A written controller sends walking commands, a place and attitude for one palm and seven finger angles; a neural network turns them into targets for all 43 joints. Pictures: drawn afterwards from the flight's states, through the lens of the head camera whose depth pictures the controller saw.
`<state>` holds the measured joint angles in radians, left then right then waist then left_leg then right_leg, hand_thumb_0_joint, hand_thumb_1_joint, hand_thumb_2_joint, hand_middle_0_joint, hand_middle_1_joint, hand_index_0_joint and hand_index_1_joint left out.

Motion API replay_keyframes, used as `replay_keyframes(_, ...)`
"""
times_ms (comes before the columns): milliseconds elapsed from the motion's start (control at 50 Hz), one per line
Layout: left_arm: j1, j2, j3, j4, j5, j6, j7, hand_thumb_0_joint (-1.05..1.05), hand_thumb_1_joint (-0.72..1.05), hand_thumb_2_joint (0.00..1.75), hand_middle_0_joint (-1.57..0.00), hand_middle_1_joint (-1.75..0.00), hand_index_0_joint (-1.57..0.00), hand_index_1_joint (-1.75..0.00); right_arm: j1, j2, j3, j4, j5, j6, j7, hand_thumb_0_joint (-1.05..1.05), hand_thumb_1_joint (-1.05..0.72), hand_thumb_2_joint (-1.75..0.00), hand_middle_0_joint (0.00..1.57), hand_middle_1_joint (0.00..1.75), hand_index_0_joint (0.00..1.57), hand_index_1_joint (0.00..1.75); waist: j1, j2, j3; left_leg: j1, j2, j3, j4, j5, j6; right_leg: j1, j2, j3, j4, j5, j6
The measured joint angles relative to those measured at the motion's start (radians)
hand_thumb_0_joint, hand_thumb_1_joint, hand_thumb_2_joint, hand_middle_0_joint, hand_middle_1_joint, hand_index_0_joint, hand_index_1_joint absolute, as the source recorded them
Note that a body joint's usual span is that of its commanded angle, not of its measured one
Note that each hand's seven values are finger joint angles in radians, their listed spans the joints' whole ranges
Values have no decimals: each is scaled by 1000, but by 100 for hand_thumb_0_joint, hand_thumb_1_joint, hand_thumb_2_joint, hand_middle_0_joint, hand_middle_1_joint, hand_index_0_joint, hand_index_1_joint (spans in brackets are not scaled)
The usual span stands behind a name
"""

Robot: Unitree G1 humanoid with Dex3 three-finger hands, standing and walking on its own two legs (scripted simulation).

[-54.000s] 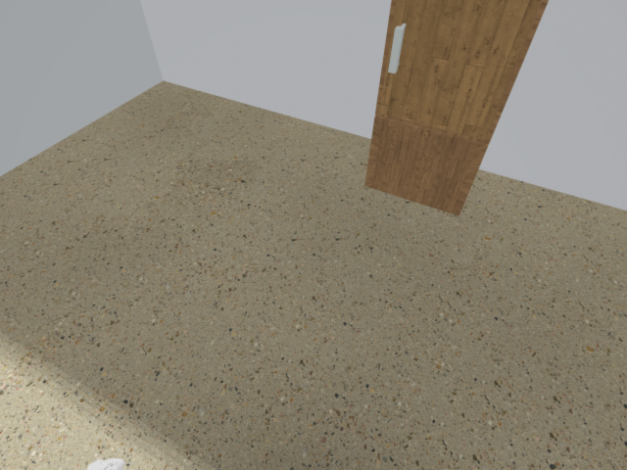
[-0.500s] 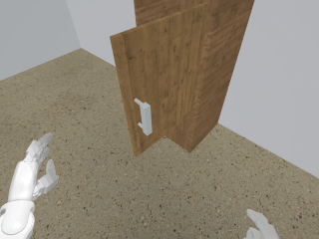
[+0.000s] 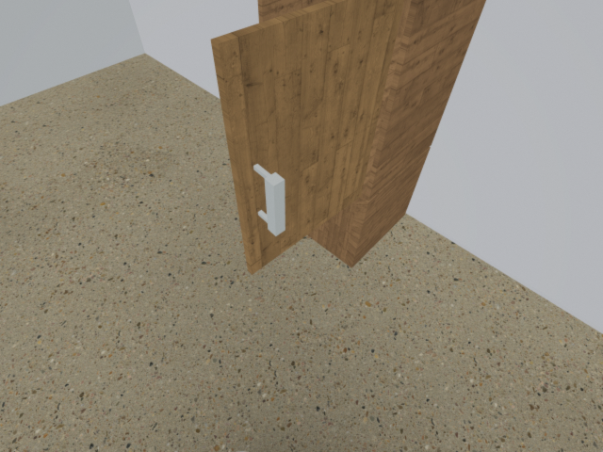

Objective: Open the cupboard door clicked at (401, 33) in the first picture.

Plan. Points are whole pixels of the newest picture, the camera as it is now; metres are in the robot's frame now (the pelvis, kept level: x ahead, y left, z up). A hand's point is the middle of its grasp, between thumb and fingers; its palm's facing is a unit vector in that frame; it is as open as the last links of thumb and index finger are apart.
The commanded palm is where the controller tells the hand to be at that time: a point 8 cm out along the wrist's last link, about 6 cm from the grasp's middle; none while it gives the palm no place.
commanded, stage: let the arm hang, fingers relaxed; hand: left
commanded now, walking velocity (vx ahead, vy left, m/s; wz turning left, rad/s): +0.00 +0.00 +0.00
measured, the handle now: (268, 199) +0.57 +0.11 -0.07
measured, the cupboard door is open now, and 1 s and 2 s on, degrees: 85 85 85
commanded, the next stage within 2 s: look to check the result in 0.52 s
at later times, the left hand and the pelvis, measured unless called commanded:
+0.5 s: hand out of the picture +0.09 +0.18 -0.16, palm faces +0.00 -0.97 -0.24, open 7.4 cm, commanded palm none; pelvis +0.02 -0.01 +0.00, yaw -1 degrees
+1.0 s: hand out of the picture +0.05 +0.19 -0.17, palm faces +0.01 -0.96 -0.27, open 7.4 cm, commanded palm none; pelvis +0.04 -0.02 +0.00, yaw -1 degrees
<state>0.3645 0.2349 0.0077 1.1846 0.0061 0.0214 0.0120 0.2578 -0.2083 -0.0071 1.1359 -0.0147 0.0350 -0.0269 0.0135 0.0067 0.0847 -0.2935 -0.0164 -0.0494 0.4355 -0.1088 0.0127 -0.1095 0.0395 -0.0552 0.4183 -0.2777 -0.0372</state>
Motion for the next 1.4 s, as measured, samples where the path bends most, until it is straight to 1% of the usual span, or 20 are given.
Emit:
replay_keyframes(100, -25, 16, 5, -5, 0, -9, 8, 1, 91, 90, -20, -30, -20, -30, -17, 13, -3, 4, 0, -6, 3, 1, -91, -90, 21, 30, 20, 30, -6, 20, -15, 13, -4, 7, -8, -2, 1, 5, -5, 6, 6, -8, 1)
replay_keyframes(180, -67, 17, 5, -24, 0, -18, 11, 1, 91, 90, -20, -30, -20, -30, -38, 12, -3, 3, -1, -13, 5, 1, -91, -90, 21, 30, 20, 30, -9, 27, -32, 24, -7, 12, -13, -6, 1, 11, -10, 11, 10, -15, 1)
replay_keyframes(360, -168, -10, -1, -73, -1, -35, 13, 1, 91, 90, -20, -30, -20, -30, -81, -7, 0, -4, -4, -27, 4, 0, -91, -90, 20, 30, 20, 30, -19, 17, -54, 49, -7, 15, -29, -13, -4, 36, -10, 15, -8, -20, -2)
replay_keyframes(480, -195, -27, -4, -85, -2, -39, 11, 0, 90, 90, -20, -30, -20, -30, -90, -14, 1, -5, -5, -31, 2, 0, -91, -90, 20, 30, 20, 30, -24, 6, -52, 60, -2, 15, -37, -18, -10, 52, -4, 16, -30, -17, -6)
replay_keyframes(640, -183, -27, 1, -75, -3, -34, 13, 0, 90, 90, -20, -30, -20, -30, -80, -16, 3, 2, -4, -30, -2, 0, -91, -90, 20, 30, 20, 30, -25, -1, -33, 68, 5, 14, -40, -28, -17, 69, 3, 17, -54, -15, -12)
replay_keyframes(840, -139, -13, 5, -50, -5, -28, 18, 1, 90, 90, -20, -30, -20, -30, -71, -11, 5, 12, -1, -24, -6, 1, -91, -90, 20, 30, 20, 30, -16, 2, -17, 77, 10, 14, -39, -40, -22, 85, 8, 19, -67, -18, -18)
replay_keyframes(1120, -125, -27, -1, -45, -5, -30, 18, 1, 90, 90, -20, -30, -20, -30, -85, -6, 7, 8, 0, -25, -8, 0, -91, -90, 20, 30, 20, 30, -9, 4, -25, 89, 10, 15, -41, -48, -25, 97, 8, 21, -72, -25, -21)
replay_keyframes(1400, -132, -35, 0, -56, -5, -33, 20, 1, 90, 90, -20, -30, -20, -30, -75, -1, 7, 8, -1, -28, -11, 0, -91, -90, 20, 30, 20, 30, -12, -2, -34, 98, 15, 17, -41, -54, -30, 107, 12, 23, -76, -27, -25)
